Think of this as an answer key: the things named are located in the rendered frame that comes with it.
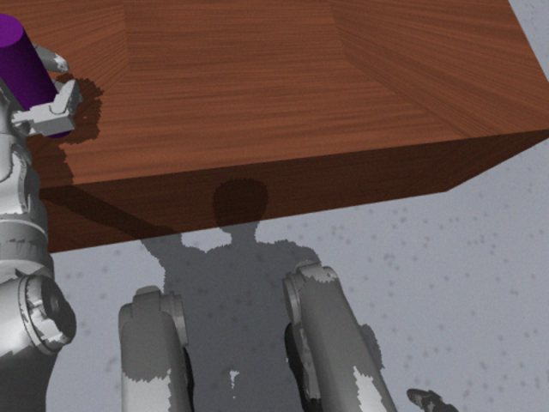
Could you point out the right robot hand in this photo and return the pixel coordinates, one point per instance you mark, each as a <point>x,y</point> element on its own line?
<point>429,401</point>

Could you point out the left robot hand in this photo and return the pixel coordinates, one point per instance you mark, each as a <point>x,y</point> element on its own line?
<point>48,119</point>

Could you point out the left robot arm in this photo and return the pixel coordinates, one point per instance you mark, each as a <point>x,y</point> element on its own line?
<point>35,319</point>

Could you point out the right robot foot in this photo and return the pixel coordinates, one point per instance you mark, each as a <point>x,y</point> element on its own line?
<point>308,404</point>

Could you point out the can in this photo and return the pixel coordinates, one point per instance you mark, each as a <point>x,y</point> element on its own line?
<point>21,68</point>

